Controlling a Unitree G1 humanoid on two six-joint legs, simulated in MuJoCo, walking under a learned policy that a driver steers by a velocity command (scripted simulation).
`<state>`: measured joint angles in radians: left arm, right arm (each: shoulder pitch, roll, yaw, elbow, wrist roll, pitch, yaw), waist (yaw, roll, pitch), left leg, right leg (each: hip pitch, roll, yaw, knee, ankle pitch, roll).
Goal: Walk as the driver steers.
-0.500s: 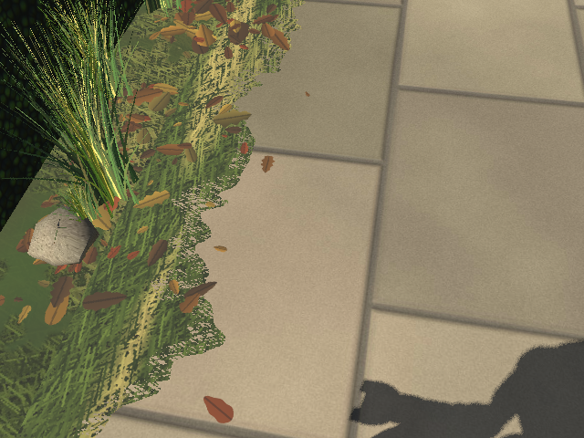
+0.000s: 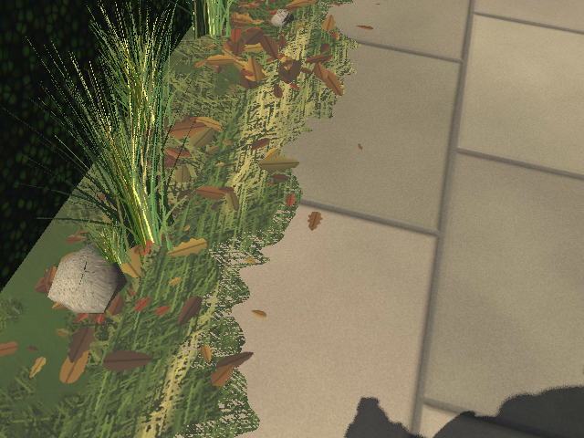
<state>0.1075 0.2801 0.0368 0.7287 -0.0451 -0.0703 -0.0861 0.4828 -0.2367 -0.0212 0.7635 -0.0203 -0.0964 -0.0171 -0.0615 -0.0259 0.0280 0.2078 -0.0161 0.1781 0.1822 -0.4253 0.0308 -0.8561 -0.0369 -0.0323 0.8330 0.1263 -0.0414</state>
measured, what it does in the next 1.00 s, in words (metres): walks ahead, turning right: right foot, then left foot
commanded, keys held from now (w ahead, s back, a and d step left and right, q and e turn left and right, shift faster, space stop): w+e+shift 0.78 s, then w+shift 0.08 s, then w+q+shift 0.14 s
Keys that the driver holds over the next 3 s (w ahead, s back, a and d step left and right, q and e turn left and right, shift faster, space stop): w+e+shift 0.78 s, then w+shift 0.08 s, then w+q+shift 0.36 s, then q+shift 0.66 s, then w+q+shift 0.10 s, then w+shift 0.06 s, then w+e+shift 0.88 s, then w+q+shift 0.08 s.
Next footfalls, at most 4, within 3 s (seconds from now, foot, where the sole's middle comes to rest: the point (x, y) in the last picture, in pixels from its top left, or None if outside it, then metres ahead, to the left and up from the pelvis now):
0.12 right None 0.31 -0.05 -0.76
0.56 left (259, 324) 0.74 0.04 -0.76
1.02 right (448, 275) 0.86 -0.47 -0.76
1.46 left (449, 162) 1.28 -0.57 -0.76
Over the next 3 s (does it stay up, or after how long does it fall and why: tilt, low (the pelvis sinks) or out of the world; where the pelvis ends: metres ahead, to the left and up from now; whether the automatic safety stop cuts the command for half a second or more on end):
stays up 1.79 -0.77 0.01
